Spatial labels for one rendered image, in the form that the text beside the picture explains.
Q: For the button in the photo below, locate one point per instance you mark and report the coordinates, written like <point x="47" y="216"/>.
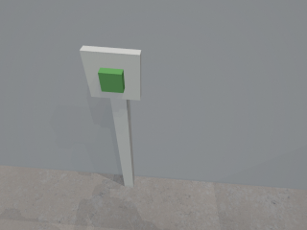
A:
<point x="111" y="80"/>

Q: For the panel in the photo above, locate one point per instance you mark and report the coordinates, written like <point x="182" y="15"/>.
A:
<point x="94" y="58"/>

